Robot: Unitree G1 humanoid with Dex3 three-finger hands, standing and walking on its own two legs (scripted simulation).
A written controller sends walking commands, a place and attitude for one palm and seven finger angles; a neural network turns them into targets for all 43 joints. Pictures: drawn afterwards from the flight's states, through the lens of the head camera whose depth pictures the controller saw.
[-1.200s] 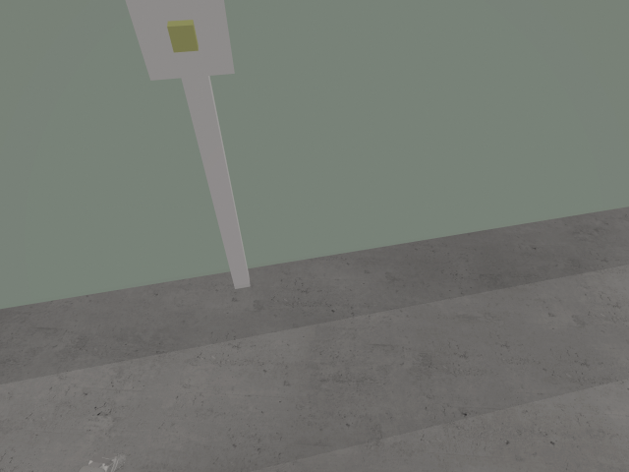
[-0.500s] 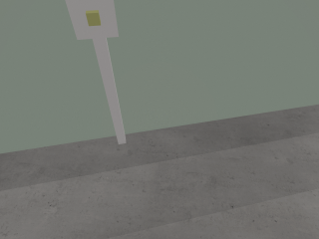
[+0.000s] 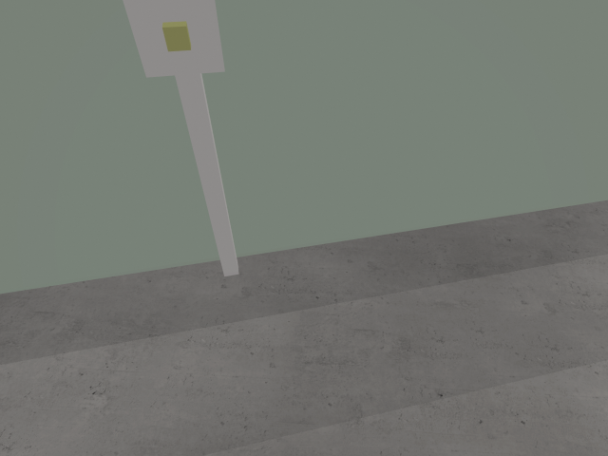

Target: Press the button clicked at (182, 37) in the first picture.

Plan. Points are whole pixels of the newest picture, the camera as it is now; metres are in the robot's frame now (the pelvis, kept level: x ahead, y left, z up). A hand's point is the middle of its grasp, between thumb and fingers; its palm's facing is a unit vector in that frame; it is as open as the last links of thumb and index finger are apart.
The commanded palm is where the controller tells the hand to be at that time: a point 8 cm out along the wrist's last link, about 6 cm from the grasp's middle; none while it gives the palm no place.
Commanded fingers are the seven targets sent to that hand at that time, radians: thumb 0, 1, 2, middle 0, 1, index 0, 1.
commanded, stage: look at it before walking up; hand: left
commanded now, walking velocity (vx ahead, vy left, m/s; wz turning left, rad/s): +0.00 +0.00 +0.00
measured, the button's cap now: (177, 35) +0.87 +0.33 +0.17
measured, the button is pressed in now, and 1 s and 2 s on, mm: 0 0 0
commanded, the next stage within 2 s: turn to face it in 0.24 s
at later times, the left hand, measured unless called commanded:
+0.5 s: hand out of the picture +0.08 +0.25 -0.16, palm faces +0.00 -0.94 -0.34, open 7.4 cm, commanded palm none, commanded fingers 0.00 0.90 0.90 -0.20 -0.30 -0.20 -0.30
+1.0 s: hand out of the picture +0.00 +0.20 -0.18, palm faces +0.17 -0.95 -0.25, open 7.3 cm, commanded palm none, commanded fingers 0.00 0.90 0.90 -0.20 -0.30 -0.20 -0.30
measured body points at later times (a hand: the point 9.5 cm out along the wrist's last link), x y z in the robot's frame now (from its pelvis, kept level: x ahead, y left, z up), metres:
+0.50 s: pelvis +0.01 +0.00 +0.00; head +0.01 +0.00 +0.45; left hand +0.08 +0.30 -0.13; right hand +0.09 -0.29 -0.13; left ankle +0.00 +0.12 -0.75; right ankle +0.01 -0.12 -0.75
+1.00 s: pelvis -0.02 +0.00 -0.01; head +0.01 +0.00 +0.44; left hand -0.01 +0.25 -0.16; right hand +0.05 -0.23 -0.16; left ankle +0.00 +0.12 -0.75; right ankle -0.03 -0.12 -0.73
